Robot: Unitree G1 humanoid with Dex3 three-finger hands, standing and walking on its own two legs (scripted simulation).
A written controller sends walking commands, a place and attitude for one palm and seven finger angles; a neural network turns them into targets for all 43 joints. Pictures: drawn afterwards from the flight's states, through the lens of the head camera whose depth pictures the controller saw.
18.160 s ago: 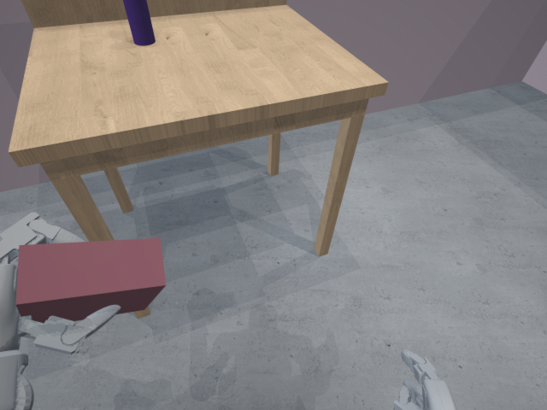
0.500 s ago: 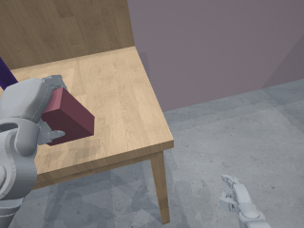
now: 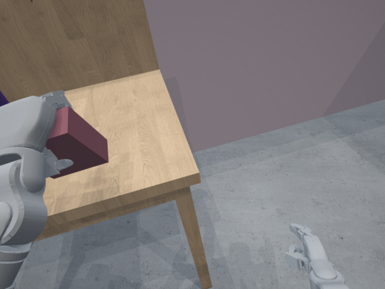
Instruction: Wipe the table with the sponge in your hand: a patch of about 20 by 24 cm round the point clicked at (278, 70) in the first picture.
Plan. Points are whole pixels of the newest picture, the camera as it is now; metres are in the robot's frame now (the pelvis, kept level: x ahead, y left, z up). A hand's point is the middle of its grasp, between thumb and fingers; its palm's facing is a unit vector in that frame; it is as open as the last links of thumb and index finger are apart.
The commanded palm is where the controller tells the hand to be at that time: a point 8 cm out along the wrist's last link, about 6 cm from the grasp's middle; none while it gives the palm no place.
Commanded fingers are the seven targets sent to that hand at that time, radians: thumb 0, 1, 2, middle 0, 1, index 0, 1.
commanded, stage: turn the palm down, sponge in hand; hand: left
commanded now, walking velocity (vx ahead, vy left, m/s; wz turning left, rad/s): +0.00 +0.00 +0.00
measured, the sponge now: (68, 150) +0.27 +0.28 +0.21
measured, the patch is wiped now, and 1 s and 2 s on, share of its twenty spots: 0.00 0.00 0.00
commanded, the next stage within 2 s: move the sponge above the wiping area in 0.14 s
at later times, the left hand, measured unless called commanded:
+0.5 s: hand (41, 136) +0.26 +0.32 +0.25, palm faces +0.37 +0.00 -0.93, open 9.7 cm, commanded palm +0.20 +0.30 +0.30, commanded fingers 0.00 0.10 1.30 -1.20 -1.60 -1.20 -1.60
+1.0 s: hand (56, 143) +0.28 +0.32 +0.22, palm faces +0.27 -0.07 -0.96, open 9.7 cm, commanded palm +0.22 +0.31 +0.29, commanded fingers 0.00 0.10 1.30 -1.20 -1.60 -1.20 -1.60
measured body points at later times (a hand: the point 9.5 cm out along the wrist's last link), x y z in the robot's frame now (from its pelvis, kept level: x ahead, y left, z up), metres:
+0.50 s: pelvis +0.01 +0.01 +0.00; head -0.02 -0.05 +0.45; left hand +0.24 +0.31 +0.30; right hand +0.28 -0.18 -0.08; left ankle +0.01 +0.13 -0.74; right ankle +0.07 -0.06 -0.74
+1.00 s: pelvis +0.02 +0.03 +0.01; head +0.00 -0.03 +0.45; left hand +0.26 +0.32 +0.27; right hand +0.29 -0.14 -0.07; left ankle +0.01 +0.13 -0.74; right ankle +0.07 -0.06 -0.74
